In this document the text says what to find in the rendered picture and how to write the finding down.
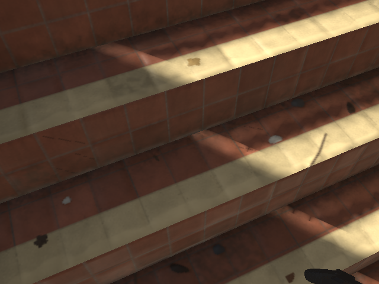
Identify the robot right hand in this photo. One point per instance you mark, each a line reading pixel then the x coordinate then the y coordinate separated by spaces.
pixel 325 276

